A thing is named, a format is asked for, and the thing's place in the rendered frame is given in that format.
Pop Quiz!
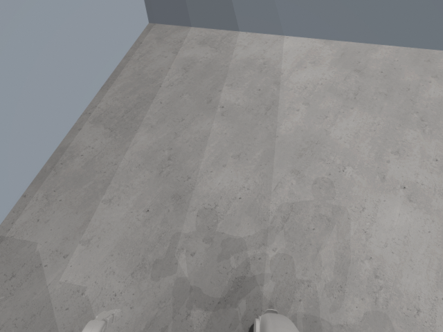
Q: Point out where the robot left hand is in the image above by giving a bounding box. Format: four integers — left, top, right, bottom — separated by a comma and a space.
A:
82, 309, 123, 332

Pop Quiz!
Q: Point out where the right robot thigh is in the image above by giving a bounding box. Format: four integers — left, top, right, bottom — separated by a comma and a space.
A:
253, 313, 299, 332

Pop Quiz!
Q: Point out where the robot right shin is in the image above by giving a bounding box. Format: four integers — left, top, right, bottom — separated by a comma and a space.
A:
261, 309, 278, 316

